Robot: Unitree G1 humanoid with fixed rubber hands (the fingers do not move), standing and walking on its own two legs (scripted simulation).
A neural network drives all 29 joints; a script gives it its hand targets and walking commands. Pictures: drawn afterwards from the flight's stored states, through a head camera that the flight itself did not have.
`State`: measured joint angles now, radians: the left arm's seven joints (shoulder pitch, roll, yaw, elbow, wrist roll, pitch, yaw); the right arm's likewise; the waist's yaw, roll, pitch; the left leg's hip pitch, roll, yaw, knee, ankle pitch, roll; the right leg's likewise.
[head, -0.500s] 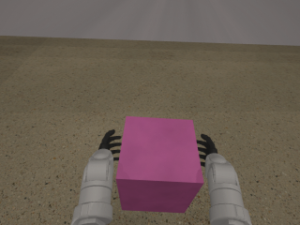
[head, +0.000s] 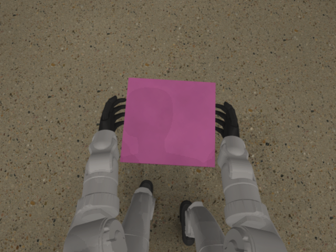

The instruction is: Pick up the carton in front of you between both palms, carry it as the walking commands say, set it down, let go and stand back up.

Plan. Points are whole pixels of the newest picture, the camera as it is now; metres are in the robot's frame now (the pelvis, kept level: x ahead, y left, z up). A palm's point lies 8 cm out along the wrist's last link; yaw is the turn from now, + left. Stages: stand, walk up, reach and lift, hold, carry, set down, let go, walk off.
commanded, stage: set down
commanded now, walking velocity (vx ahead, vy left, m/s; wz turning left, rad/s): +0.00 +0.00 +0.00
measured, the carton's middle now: (168, 129) +0.39 +0.05 -0.18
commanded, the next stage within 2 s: none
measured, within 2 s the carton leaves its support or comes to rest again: rests again in 1.86 s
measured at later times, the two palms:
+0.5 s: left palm (118, 122) +0.41 +0.21 -0.23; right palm (211, 123) +0.44 -0.09 -0.22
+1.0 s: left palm (126, 127) +0.43 +0.21 -0.37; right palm (202, 121) +0.49 -0.08 -0.37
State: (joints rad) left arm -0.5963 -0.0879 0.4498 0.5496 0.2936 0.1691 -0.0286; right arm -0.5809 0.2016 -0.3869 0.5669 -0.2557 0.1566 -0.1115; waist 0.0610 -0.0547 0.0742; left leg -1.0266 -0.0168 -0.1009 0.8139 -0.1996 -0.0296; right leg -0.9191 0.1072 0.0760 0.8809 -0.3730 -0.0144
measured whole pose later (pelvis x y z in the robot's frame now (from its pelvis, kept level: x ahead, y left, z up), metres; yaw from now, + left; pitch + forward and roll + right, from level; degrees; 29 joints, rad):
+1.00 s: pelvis -0.06 +0.01 -0.25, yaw -4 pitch +48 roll -1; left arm -1.13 0.00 0.58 0.64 0.25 0.29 0.09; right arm -1.30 -0.09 -0.36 0.91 -0.20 0.27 -0.11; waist 0.11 -0.06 -0.02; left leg -2.19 -0.08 -0.12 1.75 -0.40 -0.10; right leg -2.09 0.20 0.05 1.86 -0.61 0.04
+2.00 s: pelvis -0.06 -0.01 -0.32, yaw -3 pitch +41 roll +4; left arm -1.34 0.15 0.59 0.91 0.16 0.23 0.00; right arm -1.59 -0.24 -0.14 1.19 -0.14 0.21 -0.10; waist 0.17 -0.06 0.29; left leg -2.28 -0.01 -0.06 2.02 -0.47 -0.11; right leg -2.23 0.19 0.02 2.17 -0.65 -0.01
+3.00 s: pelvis -0.07 +0.02 -0.31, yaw -3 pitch +38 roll +1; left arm -1.29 0.25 0.33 0.85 -0.21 0.16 0.14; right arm -1.51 -0.44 0.04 1.00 0.09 0.24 -0.08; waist 0.18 -0.01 0.28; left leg -2.23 -0.01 0.01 2.00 -0.43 0.00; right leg -2.13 0.06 0.03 2.13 -0.67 0.02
